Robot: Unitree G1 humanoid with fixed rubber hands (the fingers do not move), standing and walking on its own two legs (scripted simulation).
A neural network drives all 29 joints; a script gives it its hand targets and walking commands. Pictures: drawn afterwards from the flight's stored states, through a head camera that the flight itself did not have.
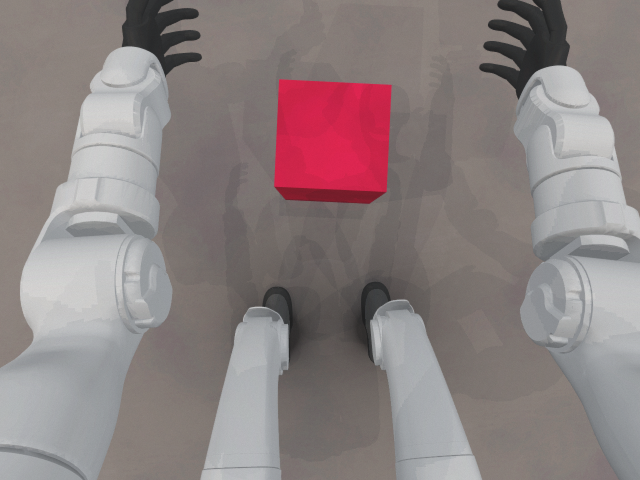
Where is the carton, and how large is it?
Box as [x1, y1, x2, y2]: [274, 79, 391, 203]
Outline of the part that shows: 279,79 274,186 284,198 299,200 369,203 385,192 391,85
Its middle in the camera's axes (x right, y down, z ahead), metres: +0.02 -0.19 +0.85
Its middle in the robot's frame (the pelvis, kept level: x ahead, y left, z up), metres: +0.54 -0.03 -0.53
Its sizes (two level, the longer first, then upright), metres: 0.210 0.200 0.250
